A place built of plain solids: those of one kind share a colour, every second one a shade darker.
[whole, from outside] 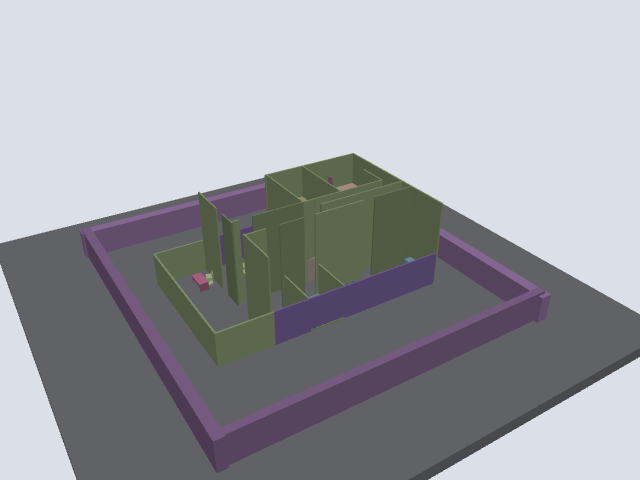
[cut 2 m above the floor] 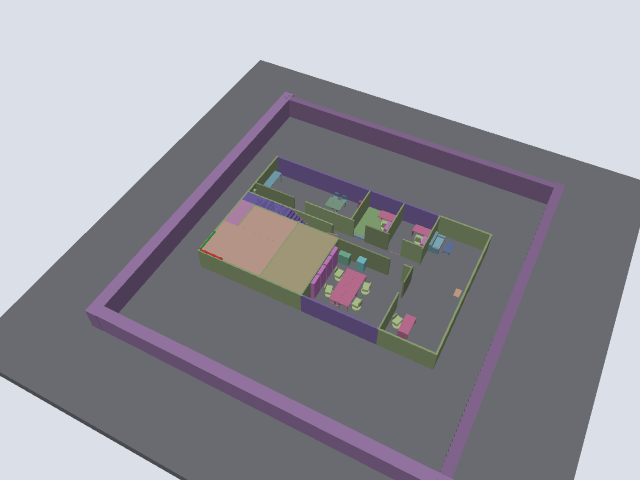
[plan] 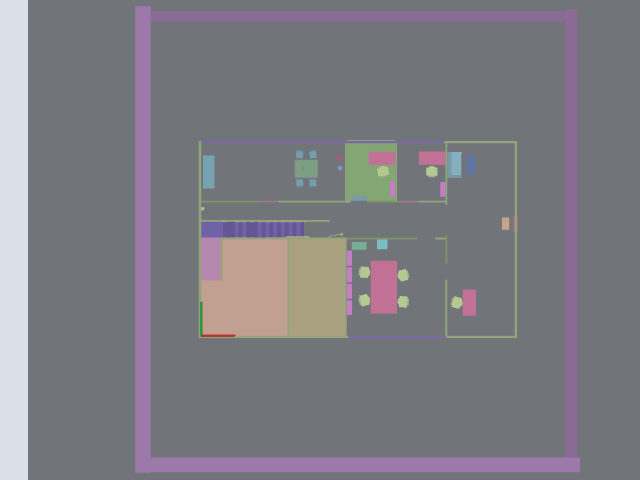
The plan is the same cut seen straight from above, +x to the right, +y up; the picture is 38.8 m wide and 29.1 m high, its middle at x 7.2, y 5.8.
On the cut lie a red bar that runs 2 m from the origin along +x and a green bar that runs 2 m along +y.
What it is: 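An office floor, with one long steep straight back stair to a room a storey up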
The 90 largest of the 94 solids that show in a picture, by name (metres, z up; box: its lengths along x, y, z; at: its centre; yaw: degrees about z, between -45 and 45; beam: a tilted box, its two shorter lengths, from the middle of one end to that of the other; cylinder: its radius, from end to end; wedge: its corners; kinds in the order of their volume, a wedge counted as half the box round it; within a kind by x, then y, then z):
{
 "ring_hedge_1": {"box": [0.94, 28.29, 2.27], "at": [-3.53, 5.83, 1.09]},
 "ring_hedge_2": {"box": [26.92, 0.9, 2.41], "at": [9.5, -7.83, 1.16]},
 "ring_hedge_3": {"box": [26.34, 0.61, 2.52], "at": [9.5, 19.35, 1.21]},
 "ring_hedge_4": {"box": [0.76, 27.94, 2.56], "at": [22.44, 5.83, 1.23]},
 "split_lounge_level_1": {"box": [5.24, 3.35, 4.47], "at": [2.62, 1.67, 2.19]},
 "split_lounge_level_2": {"box": [3.95, 2.49, 4.47], "at": [3.26, 4.59, 2.19]},
 "closed_between_1": {"box": [3.38, 5.86, 4.47], "at": [7.03, 2.92, 2.19]},
 "wall_1": {"box": [0.15, 11.96, 7.35], "at": [-0.07, 5.83, 3.63]},
 "wall_2": {"box": [0.12, 2.61, 7.35], "at": [1.23, 4.65, 3.63]},
 "wall_3": {"box": [3.62, 0.12, 7.35], "at": [1.81, 8.12, 3.63]},
 "wall_4": {"box": [7.8, 0.12, 7.35], "at": [3.9, 6.96, 3.63]},
 "wall_5": {"box": [9.07, 0.15, 7.35], "at": [4.38, -0.07, 3.63]},
 "wall_6": {"box": [7.48, 0.12, 7.35], "at": [5.03, 5.89, 3.63]},
 "wall_7": {"box": [0.12, 5.89, 7.35], "at": [5.29, 2.95, 3.63]},
 "wall_8": {"box": [4.14, 0.12, 7.35], "at": [6.7, 8.12, 3.63]},
 "wall_9": {"box": [0.12, 0.12, 7.35], "at": [7.74, 5.95, 3.63]},
 "wall_10": {"box": [0.12, 5.89, 7.35], "at": [8.77, 2.95, 3.63]},
 "wall_11": {"box": [0.12, 3.54, 2.93], "at": [8.77, 9.89, 1.42]},
 "wall_12": {"box": [0.3, 0.12, 7.35], "at": [8.92, 8.12, 3.63]},
 "wall_13": {"box": [4.36, 0.12, 7.35], "at": [10.95, 5.89, 3.63]},
 "wall_14": {"box": [2.04, 0.12, 7.35], "at": [11.07, 8.12, 3.63]},
 "wall_15": {"box": [0.12, 3.54, 2.93], "at": [11.81, 9.89, 1.42]},
 "wall_16": {"box": [1.68, 0.12, 7.35], "at": [14.02, 8.12, 3.63]},
 "wall_17": {"box": [0.67, 0.12, 7.35], "at": [14.53, 5.89, 3.63]},
 "wall_18": {"box": [0.12, 3.39, 7.35], "at": [14.86, 1.7, 3.63]},
 "wall_19": {"box": [0.12, 1.75, 7.35], "at": [14.86, 5.25, 3.63]},
 "wall_20": {"box": [0.12, 3.73, 7.35], "at": [14.86, 9.79, 3.63]},
 "wall_21": {"box": [4.44, 0.15, 2.93], "at": [16.93, -0.07, 1.42]},
 "wall_22": {"box": [4.44, 0.15, 2.93], "at": [16.93, 11.73, 1.42]},
 "wall_23": {"box": [0.15, 11.96, 2.93], "at": [19.07, 5.83, 1.42]},
 "split_steps_1": {"box": [1.33, 0.95, 4.47], "at": [0.66, 6.43, 2.19]},
 "split_steps_2": {"box": [0.7, 0.95, 3.87], "at": [1.68, 6.43, 1.88]},
 "split_steps_3": {"box": [0.7, 0.95, 3.67], "at": [1.91, 6.43, 1.78]},
 "split_steps_4": {"box": [0.7, 0.95, 3.47], "at": [2.14, 6.43, 1.68]},
 "split_steps_5": {"box": [0.7, 0.95, 3.27], "at": [2.38, 6.43, 1.58]},
 "split_steps_6": {"box": [0.7, 0.95, 2.86], "at": [2.85, 6.43, 1.38]},
 "split_steps_7": {"box": [0.7, 0.95, 2.66], "at": [3.08, 6.43, 1.28]},
 "split_steps_8": {"box": [0.7, 0.95, 2.46], "at": [3.31, 6.43, 1.18]},
 "split_steps_9": {"box": [0.7, 0.95, 2.26], "at": [3.55, 6.43, 1.08]},
 "split_steps_10": {"box": [0.7, 0.95, 2.06], "at": [3.78, 6.43, 0.98]},
 "split_steps_11": {"box": [0.7, 0.95, 1.86], "at": [4.02, 6.43, 0.88]},
 "split_steps_12": {"box": [0.7, 0.95, 1.66], "at": [4.25, 6.43, 0.78]},
 "split_steps_13": {"box": [0.7, 0.95, 1.46], "at": [4.48, 6.43, 0.68]},
 "split_steps_14": {"box": [0.7, 0.95, 1.26], "at": [4.72, 6.43, 0.58]},
 "split_steps_15": {"box": [0.7, 0.95, 1.05], "at": [4.95, 6.43, 0.48]},
 "split_steps_16": {"box": [0.7, 0.95, 0.85], "at": [5.19, 6.43, 0.38]},
 "split_steps_17": {"box": [0.7, 0.95, 0.65], "at": [5.42, 6.43, 0.28]},
 "split_steps_18": {"box": [0.7, 0.95, 0.45], "at": [5.65, 6.43, 0.18]},
 "split_steps_19": {"box": [0.7, 0.95, 0.25], "at": [5.89, 6.43, 0.08]},
 "split_upper_level_1": {"box": [1.18, 2.61, 4.47], "at": [0.58, 4.65, 2.19]},
 "glazing_1": {"box": [8.77, 0.15, 2.93], "at": [4.38, 11.73, 1.42]},
 "glazing_2": {"box": [3.04, 0.15, 2.93], "at": [10.29, 11.73, 1.42]},
 "glazing_3": {"box": [6.09, 0.15, 2.93], "at": [11.81, -0.07, 1.42]},
 "glazing_4": {"box": [3.04, 0.15, 2.93], "at": [13.34, 11.73, 1.42]},
 "shelf_1": {"box": [0.3, 0.9, 1.95], "at": [8.99, 1.7, 0.93]},
 "shelf_2": {"box": [0.3, 0.9, 1.95], "at": [8.99, 2.69, 0.93]},
 "shelf_3": {"box": [0.3, 0.9, 1.95], "at": [8.99, 3.69, 0.93]},
 "shelf_4": {"box": [0.3, 0.9, 1.95], "at": [8.99, 4.7, 0.93]},
 "shelf_5": {"box": [0.3, 0.9, 1.95], "at": [11.6, 8.88, 1.07]},
 "shelf_6": {"box": [0.3, 0.9, 1.95], "at": [14.64, 8.88, 0.93]},
 "scell_level_1": {"box": [2.92, 3.38, 0.2], "at": [10.29, 10.17, 0.05]},
 "scell_level_2": {"box": [1.71, 0.3, 0.2], "at": [10.9, 8.34, 0.05]},
 "sofa_1": {"box": [0.24, 1.56, 0.83], "at": [15.05, 10.36, 0.36]},
 "sofa_2": {"box": [0.86, 0.16, 0.65], "at": [15.36, 9.66, 0.28]},
 "sofa_3": {"box": [0.65, 1.24, 0.37], "at": [15.44, 10.36, 0.24]},
 "desk_1": {"box": [0.8, 1.6, 0.07], "at": [10.67, 2.15, 0.69]},
 "desk_2": {"box": [0.8, 1.6, 0.07], "at": [10.67, 3.75, 0.69]},
 "desk_3": {"box": [1.6, 0.8, 0.07], "at": [10.96, 10.76, 0.84]},
 "desk_4": {"box": [0.8, 1.6, 0.07], "at": [11.47, 2.15, 0.69]},
 "desk_5": {"box": [0.8, 1.6, 0.07], "at": [11.47, 3.75, 0.69]},
 "desk_6": {"box": [1.6, 0.8, 0.07], "at": [14.0, 10.76, 0.69]},
 "desk_7": {"box": [0.78, 0.025, 0.76], "at": [16.26, 1.22, 0.33]},
 "desk_8": {"box": [0.8, 1.6, 0.07], "at": [16.26, 2.0, 0.69]},
 "desk_9": {"box": [0.78, 0.025, 0.76], "at": [16.26, 2.78, 0.33]},
 "task_chair_1": {"box": [0.48, 0.68, 0.26], "at": [9.89, 2.15, 0.58], "yaw": 14.7},
 "task_chair_2": {"box": [0.48, 0.68, 0.26], "at": [9.89, 3.84, 0.58], "yaw": -4.3},
 "task_chair_3": {"box": [0.68, 0.48, 0.26], "at": [11.03, 9.94, 0.73], "yaw": 10.9},
 "task_chair_4": {"box": [0.48, 0.68, 0.26], "at": [12.25, 2.05, 0.58], "yaw": -4.8},
 "task_chair_5": {"box": [0.48, 0.68, 0.26], "at": [12.25, 3.66, 0.58], "yaw": 13.1},
 "task_chair_6": {"box": [0.68, 0.48, 0.26], "at": [13.98, 9.94, 0.58], "yaw": -0.3},
 "task_chair_7": {"box": [0.48, 0.68, 0.26], "at": [15.49, 2.01, 0.58], "yaw": -16.2},
 "filing_cabinet_1": {"box": [0.9, 0.47, 1.07], "at": [9.57, 5.45, 0.48]},
 "printer_1": {"box": [0.64, 0.6, 1.09], "at": [10.98, 5.54, 0.49]},
 "split_lap_1": {"box": [5.23, 0.006, 4.47], "at": [2.62, 3.35, 2.19]},
 "meeting_table_1": {"box": [1.4, 1.1, 0.07], "at": [6.37, 10.12, 0.7]},
 "shaft_door_leaf_1": {"box": [0.83, 0.044, 2.15], "at": [8.2, 6.11, 1.02], "yaw": 10.0},
 "bar_table_1": {"box": [0.7, 2.0, 0.06], "at": [0.45, 9.92, 1.05]},
 "scell_steps_1": {"box": [0.98, 0.3, 0.2], "at": [9.56, 8.34, 0.05]},
 "coffee_table_1": {"box": [0.58, 1.12, 0.07], "at": [16.36, 10.36, 0.36]},
 "doormat_hold_1": {"box": [0.45, 0.75, 0.06], "at": [18.45, 6.79, -0.02]}
}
